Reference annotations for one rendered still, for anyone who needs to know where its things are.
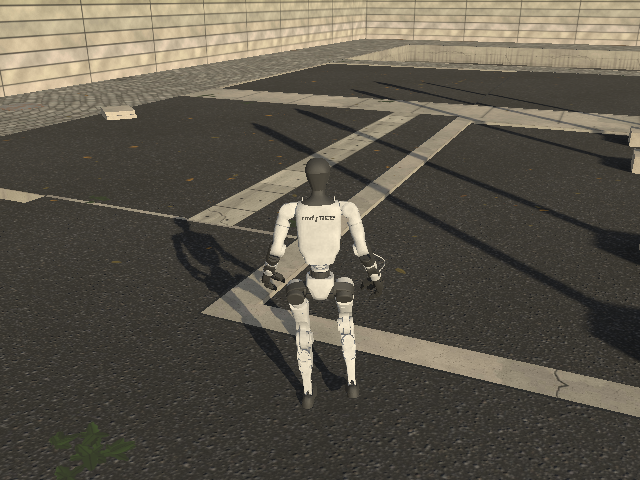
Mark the humanoid robot torso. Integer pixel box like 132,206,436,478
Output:
295,196,342,300

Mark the left robot upper arm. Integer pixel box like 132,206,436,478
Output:
270,202,298,257

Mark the right robot upper arm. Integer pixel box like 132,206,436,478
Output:
339,201,369,257

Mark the robot left hand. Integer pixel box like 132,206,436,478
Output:
261,272,285,291

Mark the robot left thigh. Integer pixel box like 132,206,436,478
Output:
286,279,314,349

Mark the robot left forearm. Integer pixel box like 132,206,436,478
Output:
263,241,280,276

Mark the robot right forearm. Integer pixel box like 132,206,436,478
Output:
359,241,381,281

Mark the robot right hand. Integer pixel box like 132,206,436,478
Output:
360,277,384,300

